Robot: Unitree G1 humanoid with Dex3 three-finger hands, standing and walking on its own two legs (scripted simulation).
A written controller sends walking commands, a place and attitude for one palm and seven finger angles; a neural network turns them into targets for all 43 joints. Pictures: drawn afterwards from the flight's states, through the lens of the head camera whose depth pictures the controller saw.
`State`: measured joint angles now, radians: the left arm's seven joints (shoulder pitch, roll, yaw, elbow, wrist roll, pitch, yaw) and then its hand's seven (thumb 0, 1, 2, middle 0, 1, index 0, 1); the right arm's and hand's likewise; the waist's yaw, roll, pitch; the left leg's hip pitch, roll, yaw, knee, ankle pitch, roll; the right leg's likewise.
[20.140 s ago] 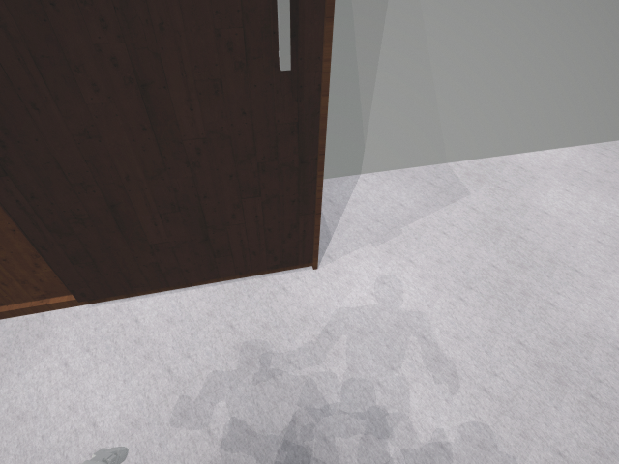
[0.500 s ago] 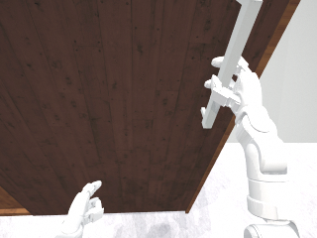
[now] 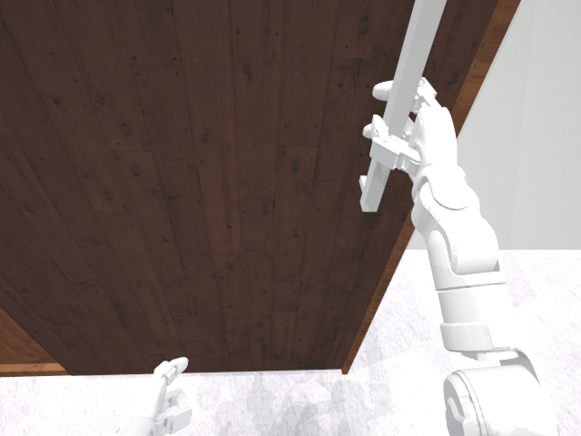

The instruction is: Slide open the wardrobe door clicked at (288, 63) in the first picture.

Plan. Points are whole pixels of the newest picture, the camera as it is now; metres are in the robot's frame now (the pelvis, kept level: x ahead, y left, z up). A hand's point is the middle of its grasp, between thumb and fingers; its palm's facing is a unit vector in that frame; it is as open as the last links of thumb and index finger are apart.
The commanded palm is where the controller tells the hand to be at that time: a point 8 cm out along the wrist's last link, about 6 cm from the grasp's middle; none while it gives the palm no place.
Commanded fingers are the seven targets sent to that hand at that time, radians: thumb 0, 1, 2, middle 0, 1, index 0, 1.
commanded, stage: step sideways, sliding the door along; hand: right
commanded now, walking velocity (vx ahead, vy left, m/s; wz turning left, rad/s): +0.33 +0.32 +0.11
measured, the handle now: (390, 110) +0.45 -0.11 +0.26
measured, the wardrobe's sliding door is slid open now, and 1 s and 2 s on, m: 0.00 0.08 0.39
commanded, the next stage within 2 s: none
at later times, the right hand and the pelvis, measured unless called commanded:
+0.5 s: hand (363, 142) +0.42 -0.07 +0.23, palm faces +0.21 +0.97 -0.07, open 6.4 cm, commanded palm +0.38 -0.05 +0.24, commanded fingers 0.00 -0.90 -0.90 0.45 1.40 0.45 1.40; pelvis +0.02 +0.09 -0.01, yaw -2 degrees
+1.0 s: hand (311, 136) +0.42 +0.00 +0.23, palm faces +0.49 +0.87 -0.06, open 6.8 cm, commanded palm +0.38 +0.04 +0.22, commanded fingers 0.00 -0.90 -0.90 0.45 1.40 0.45 1.40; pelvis +0.10 +0.22 -0.01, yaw -6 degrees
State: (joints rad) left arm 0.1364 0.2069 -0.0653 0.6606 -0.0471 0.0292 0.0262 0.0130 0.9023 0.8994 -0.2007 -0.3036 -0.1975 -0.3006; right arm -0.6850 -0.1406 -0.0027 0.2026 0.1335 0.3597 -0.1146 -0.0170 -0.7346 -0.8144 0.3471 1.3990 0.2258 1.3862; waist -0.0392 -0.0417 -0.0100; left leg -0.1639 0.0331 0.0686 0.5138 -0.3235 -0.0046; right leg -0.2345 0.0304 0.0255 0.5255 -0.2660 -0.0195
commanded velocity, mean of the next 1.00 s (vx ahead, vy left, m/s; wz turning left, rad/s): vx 0.03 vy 0.21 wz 0.14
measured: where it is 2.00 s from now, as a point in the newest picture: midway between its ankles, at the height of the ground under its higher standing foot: outside the picture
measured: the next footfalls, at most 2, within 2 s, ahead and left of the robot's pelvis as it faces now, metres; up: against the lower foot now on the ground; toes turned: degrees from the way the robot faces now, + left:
left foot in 0.86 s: +0.21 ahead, +0.36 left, +0.00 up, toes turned +1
right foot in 1.04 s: +0.15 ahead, +0.11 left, +0.00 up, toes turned -9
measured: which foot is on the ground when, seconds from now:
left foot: down 0.00-0.48, up 0.50-0.84, down 0.86-1.00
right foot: down 0.00-0.86, up 0.88-1.00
